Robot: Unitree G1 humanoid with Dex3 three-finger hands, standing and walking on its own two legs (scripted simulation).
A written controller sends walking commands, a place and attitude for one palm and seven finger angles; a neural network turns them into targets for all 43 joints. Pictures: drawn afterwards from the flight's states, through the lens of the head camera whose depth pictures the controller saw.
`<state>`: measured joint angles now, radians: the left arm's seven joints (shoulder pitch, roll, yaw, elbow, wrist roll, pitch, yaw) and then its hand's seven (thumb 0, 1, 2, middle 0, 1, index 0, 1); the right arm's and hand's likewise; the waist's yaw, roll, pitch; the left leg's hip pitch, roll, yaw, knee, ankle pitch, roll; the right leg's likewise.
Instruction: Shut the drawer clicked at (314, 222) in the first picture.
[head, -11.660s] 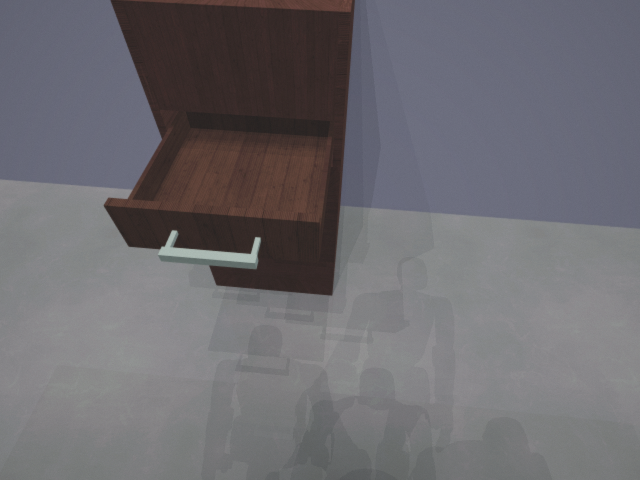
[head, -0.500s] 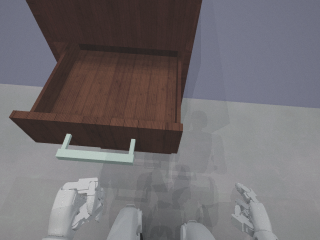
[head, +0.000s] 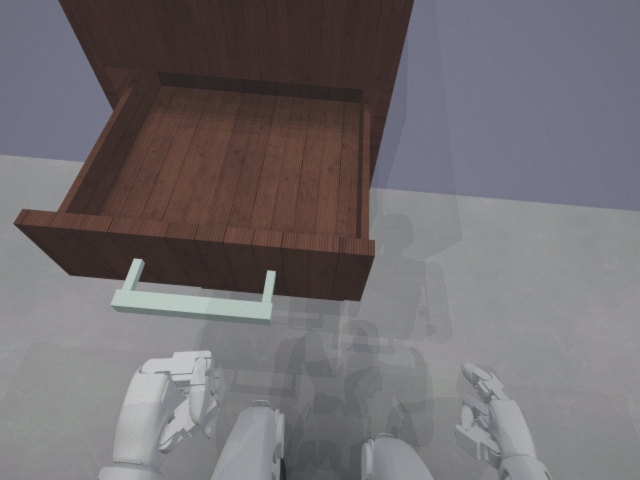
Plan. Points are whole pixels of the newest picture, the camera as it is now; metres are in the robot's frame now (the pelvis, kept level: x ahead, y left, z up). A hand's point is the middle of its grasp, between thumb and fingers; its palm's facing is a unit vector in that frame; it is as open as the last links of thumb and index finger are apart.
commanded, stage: push the drawer shut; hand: left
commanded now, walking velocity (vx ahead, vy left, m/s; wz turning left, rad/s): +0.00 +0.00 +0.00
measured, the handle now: (199, 290) +0.32 +0.17 +0.04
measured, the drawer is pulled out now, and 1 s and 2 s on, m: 0.28 0.23 0.10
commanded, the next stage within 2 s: none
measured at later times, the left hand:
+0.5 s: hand (216, 360) +0.24 +0.13 +0.05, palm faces -0.03 -1.00 -0.03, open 3.2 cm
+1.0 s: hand (225, 316) +0.29 +0.13 +0.04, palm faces -0.08 -1.00 -0.04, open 2.8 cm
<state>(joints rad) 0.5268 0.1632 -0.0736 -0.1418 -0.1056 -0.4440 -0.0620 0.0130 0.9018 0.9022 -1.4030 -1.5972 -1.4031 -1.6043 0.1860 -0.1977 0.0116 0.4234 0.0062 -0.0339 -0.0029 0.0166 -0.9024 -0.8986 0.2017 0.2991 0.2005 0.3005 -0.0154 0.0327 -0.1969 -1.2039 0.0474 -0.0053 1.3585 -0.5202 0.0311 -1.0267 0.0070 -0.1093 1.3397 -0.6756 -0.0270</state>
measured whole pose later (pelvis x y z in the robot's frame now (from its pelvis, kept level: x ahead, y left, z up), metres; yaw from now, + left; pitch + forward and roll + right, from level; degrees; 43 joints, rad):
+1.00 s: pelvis -0.01 +0.00 +0.01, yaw +0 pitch +20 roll -4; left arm 0.04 0.21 -0.02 0.16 -0.13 -0.35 -0.06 -0.06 0.84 0.98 -1.40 -1.60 -1.41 -1.60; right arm 0.19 -0.24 0.04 0.52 0.01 -0.03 -0.02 0.02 -0.90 -0.90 0.20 0.30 0.20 0.30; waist -0.04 0.04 -0.17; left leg -1.19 0.04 -0.02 1.31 -0.48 0.03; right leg -1.01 0.01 -0.12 1.29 -0.63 -0.03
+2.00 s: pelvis -0.01 +0.00 +0.01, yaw -1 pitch +23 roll -3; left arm -0.55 0.24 0.14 0.80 -0.09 -0.48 -0.02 -0.05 0.87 0.99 -1.40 -1.60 -1.41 -1.60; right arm 0.26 -0.25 0.01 0.63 0.00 0.04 0.01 0.01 -0.90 -0.90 0.20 0.30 0.20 0.30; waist -0.10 0.04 -0.15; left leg -1.24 0.05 0.00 1.29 -0.46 0.03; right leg -1.08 0.01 -0.10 1.29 -0.62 -0.03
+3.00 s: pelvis -0.02 +0.01 -0.02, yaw -3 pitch +29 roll -6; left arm -1.02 0.42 0.30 1.21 0.01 -0.47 -0.05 -0.05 0.78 1.01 -1.40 -1.60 -1.40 -1.60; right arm 0.35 -0.26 0.04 0.66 -0.05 0.06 0.04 0.01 -0.90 -0.90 0.20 0.30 0.20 0.30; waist -0.20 0.06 -0.14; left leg -1.43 0.06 -0.02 1.38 -0.46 0.05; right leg -1.25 0.03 -0.11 1.36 -0.61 -0.02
